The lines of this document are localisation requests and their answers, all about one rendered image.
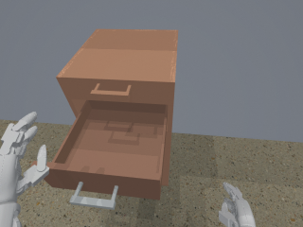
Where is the robot left forearm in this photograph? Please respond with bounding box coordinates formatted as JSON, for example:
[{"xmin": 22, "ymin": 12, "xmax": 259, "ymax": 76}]
[{"xmin": 0, "ymin": 201, "xmax": 23, "ymax": 227}]

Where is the drawer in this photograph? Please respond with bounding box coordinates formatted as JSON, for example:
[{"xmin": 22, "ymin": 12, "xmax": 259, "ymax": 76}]
[{"xmin": 30, "ymin": 100, "xmax": 169, "ymax": 201}]

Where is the robot left hand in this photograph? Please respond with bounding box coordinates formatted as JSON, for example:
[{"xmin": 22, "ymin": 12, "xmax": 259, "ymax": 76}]
[{"xmin": 0, "ymin": 112, "xmax": 49, "ymax": 203}]

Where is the cabinet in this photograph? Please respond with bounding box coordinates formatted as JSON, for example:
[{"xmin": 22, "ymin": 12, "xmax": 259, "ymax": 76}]
[{"xmin": 56, "ymin": 28, "xmax": 179, "ymax": 186}]

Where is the robot right hand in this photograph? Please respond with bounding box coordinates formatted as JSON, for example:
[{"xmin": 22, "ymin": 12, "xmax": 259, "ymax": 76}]
[{"xmin": 219, "ymin": 182, "xmax": 256, "ymax": 227}]

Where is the handle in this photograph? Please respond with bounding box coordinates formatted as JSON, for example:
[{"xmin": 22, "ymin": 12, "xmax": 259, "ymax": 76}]
[
  {"xmin": 69, "ymin": 182, "xmax": 118, "ymax": 210},
  {"xmin": 90, "ymin": 90, "xmax": 130, "ymax": 100}
]

